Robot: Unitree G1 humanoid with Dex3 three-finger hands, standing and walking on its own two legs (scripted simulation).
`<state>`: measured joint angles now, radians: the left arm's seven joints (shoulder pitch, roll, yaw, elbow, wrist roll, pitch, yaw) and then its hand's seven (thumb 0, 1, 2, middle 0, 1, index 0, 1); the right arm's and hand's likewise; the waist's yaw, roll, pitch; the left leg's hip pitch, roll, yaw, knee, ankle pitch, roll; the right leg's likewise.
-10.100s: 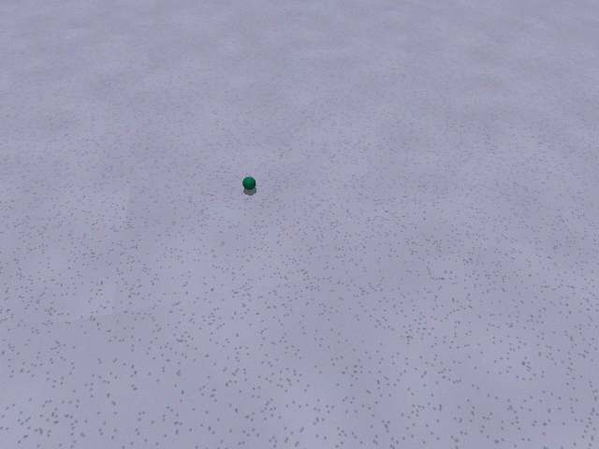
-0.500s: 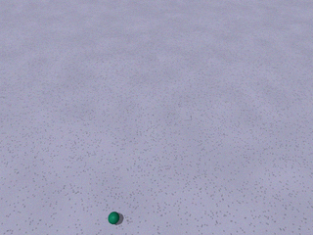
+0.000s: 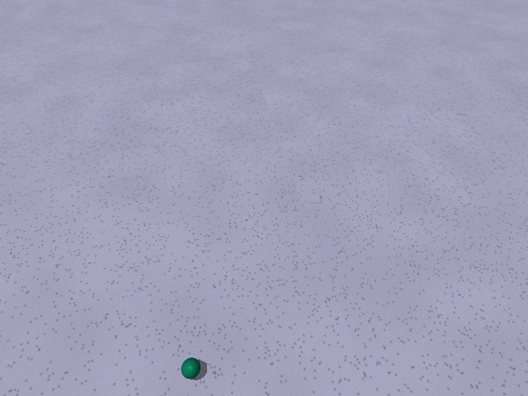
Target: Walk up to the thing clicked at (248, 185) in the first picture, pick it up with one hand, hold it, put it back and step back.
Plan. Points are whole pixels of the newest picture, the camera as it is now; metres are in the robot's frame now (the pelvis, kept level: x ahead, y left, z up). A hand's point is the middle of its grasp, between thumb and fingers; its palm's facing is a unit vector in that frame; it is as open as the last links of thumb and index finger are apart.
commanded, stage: stand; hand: left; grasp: from above
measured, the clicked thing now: (190, 368) +0.35 +0.25 -0.75
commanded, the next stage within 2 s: rise first in 0.30 s
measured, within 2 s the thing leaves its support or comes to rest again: neither
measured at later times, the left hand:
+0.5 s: hand out of the picture +0.09 +0.25 -0.16, palm faces +0.04 -0.94 -0.33, open 7.6 cm
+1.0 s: hand out of the picture +0.12 +0.27 -0.23, palm faces -0.15 -0.88 -0.45, open 13.7 cm
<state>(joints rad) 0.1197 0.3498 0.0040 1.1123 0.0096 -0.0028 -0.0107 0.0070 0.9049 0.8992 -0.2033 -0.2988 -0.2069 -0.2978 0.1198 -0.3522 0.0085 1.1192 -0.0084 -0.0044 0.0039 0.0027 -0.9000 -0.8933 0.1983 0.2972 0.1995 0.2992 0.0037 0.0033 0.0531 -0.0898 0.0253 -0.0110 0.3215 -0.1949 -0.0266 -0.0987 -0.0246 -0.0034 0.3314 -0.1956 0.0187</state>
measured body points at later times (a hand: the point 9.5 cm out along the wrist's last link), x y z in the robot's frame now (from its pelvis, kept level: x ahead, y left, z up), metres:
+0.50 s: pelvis -0.01 +0.00 +0.00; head +0.02 +0.00 +0.44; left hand +0.09 +0.30 -0.13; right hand +0.08 -0.29 -0.13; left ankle -0.01 +0.14 -0.75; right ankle -0.01 -0.13 -0.75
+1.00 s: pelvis -0.02 +0.01 -0.08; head +0.07 +0.02 +0.36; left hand +0.13 +0.31 -0.20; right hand +0.13 -0.25 -0.18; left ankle -0.01 +0.14 -0.75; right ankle -0.01 -0.13 -0.75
